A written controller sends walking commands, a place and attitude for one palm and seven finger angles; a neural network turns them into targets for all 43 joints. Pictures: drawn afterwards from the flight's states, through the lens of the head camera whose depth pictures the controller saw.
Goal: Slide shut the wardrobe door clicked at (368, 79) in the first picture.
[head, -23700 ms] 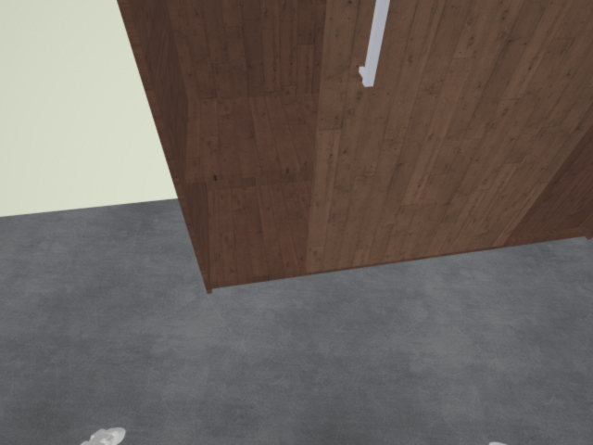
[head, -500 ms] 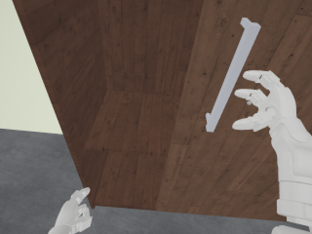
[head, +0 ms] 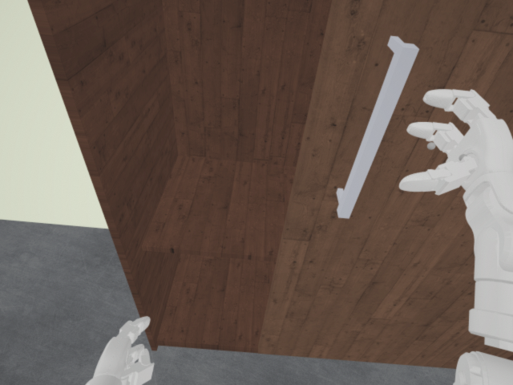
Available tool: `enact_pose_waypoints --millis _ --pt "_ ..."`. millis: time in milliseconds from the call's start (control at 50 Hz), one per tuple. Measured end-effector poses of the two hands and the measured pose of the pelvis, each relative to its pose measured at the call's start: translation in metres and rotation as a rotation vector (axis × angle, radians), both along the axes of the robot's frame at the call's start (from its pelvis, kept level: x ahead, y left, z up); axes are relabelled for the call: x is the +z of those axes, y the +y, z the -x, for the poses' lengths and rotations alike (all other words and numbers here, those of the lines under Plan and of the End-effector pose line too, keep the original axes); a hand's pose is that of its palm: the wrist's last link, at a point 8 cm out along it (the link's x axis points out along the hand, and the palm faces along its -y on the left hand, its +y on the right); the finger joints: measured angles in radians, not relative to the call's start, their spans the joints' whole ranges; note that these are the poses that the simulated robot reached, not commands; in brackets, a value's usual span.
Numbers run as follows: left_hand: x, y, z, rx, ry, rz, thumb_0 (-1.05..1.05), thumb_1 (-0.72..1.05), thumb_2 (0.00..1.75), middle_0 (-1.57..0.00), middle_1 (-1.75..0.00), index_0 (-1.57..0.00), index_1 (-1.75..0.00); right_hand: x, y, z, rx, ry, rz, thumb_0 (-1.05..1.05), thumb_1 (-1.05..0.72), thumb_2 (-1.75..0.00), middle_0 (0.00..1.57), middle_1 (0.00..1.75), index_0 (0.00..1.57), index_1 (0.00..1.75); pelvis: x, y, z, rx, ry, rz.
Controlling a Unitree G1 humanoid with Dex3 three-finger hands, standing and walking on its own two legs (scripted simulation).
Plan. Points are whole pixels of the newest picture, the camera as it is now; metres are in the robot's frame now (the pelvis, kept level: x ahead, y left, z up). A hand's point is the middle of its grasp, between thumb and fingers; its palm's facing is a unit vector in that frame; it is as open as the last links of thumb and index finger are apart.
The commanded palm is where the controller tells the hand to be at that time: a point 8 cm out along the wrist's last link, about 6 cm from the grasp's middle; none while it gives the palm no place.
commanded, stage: move the hooked fingers beside the handle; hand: right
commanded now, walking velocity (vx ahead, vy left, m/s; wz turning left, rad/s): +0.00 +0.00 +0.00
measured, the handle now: (365, 139) +0.42 -0.13 +0.23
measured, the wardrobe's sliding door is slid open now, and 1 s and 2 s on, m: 0.37 0.37 0.37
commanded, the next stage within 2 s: none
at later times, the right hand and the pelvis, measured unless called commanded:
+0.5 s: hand (420, 182) +0.37 -0.21 +0.20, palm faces +0.05 +1.00 -0.06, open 14.0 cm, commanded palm +0.33 -0.25 +0.23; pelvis +0.00 +0.00 +0.00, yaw +0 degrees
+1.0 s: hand (419, 183) +0.33 -0.19 +0.23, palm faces +0.02 +1.00 -0.07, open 14.0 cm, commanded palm +0.33 -0.25 +0.24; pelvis +0.00 +0.00 +0.00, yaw +0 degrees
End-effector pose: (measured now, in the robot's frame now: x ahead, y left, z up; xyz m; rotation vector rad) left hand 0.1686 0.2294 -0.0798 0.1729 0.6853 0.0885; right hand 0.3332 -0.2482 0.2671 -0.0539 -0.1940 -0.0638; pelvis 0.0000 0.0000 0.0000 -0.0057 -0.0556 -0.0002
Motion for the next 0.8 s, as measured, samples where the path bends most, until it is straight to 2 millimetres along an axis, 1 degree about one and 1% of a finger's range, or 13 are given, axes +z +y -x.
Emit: enact_pose_waypoints --millis 100,180,220,300,340,380,480,540,580,640,720,760,800 --pt "-0.005 0.005 0.009 0.026 0.02 0.018 0.01 0.9 0.9 -0.2 -0.3 -0.2 -0.3 -0.037 -0.012 -0.008 -0.004 0.22 -0.008 -0.01 0.5 -0.3 0.3 1.2 0.3 1.2 0.0 0.0 0.002 -0.001 0.013 -0.004" --pt "-0.007 0.009 0.016 0.022 0.031 -0.001 0.01 0.9 0.9 -0.2 -0.3 -0.2 -0.3 -0.065 0.0 -0.001 0.024 0.238 0.0 -0.01 0.5 -0.3 0.29 1.2 0.3 1.2 -0.001 -0.001 0.005 -0.005 0.012 -0.006" --pt "-0.007 0.01 0.019 0.013 0.037 -0.016 0.01 0.9 0.9 -0.2 -0.3 -0.2 -0.3 -0.058 0.008 0.004 0.038 0.15 -0.001 -0.01 0.5 -0.3 0.29 1.2 0.3 1.2 -0.001 -0.001 0.006 -0.003 0.009 -0.004" --pt "-0.006 0.01 0.02 0.013 0.036 -0.027 0.02 0.9 0.9 -0.2 -0.3 -0.2 -0.3 -0.013 0.009 0.008 0.024 -0.052 0.011 -0.01 0.5 -0.3 0.3 1.2 0.3 1.2 0.0 0.001 0.003 0.005 0.002 -0.001" --pt "-0.006 0.011 0.019 0.02 0.033 -0.016 0.02 0.9 0.9 -0.2 -0.3 -0.2 -0.3 0.005 0.0 0.005 0.005 -0.07 0.004 -0.01 0.5 -0.3 0.3 1.2 0.3 1.2 0.0 0.002 0.002 0.005 0.002 0.0" --pt "-0.006 0.011 0.017 0.032 0.034 -0.005 0.02 0.9 0.9 -0.2 -0.3 -0.2 -0.3 0.007 -0.011 -0.001 -0.013 -0.006 -0.001 -0.01 0.5 -0.3 0.3 1.2 0.31 1.2 0.0 0.003 0.001 0.004 0.006 -0.002" --pt "-0.008 0.014 0.014 0.042 0.027 0.011 0.01 0.9 0.9 -0.2 -0.3 -0.2 -0.3 -0.05 -0.022 -0.01 -0.009 0.293 -0.011 -0.01 0.5 -0.3 0.29 1.2 0.3 1.2 -0.001 0.001 0.002 -0.005 0.022 -0.007" --pt "-0.007 0.014 0.014 0.031 0.024 -0.006 0.01 0.9 0.9 -0.2 -0.3 -0.2 -0.3 -0.076 -0.009 -0.005 0.02 0.29 -0.005 -0.01 0.5 -0.3 0.29 1.2 0.3 1.2 -0.001 0.0 0.004 -0.008 0.023 -0.008" --pt "-0.005 0.013 0.015 0.017 0.02 -0.021 0.01 0.9 0.9 -0.2 -0.3 -0.2 -0.3 -0.068 0.003 0.002 0.042 0.174 0.003 -0.01 0.49 -0.3 0.29 1.2 0.3 1.2 -0.001 -0.001 0.004 -0.002 0.021 -0.005" --pt "-0.002 0.01 0.013 0.001 0.008 -0.029 0.01 0.9 0.9 -0.2 -0.3 -0.2 -0.3 -0.029 0.012 0.012 0.052 -0.042 0.016 -0.01 0.5 -0.3 0.29 1.2 0.3 1.2 -0.001 0.0 0.001 0.004 0.016 0.002" --pt "-0.003 0.006 0.007 0.012 0.004 -0.009 0.01 0.9 0.9 -0.2 -0.3 -0.2 -0.3 0.014 -0.002 0.008 0.014 -0.108 0.013 -0.01 0.5 -0.3 0.3 1.2 0.31 1.2 -0.001 0.001 -0.003 0.003 0.004 0.002" --pt "-0.004 0.005 0.005 0.019 0.01 0.006 0.01 0.9 0.9 -0.2 -0.3 -0.2 -0.3 0.01 -0.014 -0.001 -0.008 -0.01 0.004 -0.01 0.5 -0.3 0.3 1.2 0.31 1.2 -0.001 0.001 -0.003 -0.002 0.008 0.0" --pt "-0.005 0.005 0.003 0.026 0.01 0.019 0.01 0.9 0.9 -0.2 -0.3 -0.2 -0.3 -0.012 -0.023 -0.008 -0.019 0.131 -0.007 -0.01 0.5 -0.3 0.3 1.2 0.3 1.2 -0.001 0.001 -0.003 -0.004 0.016 -0.003"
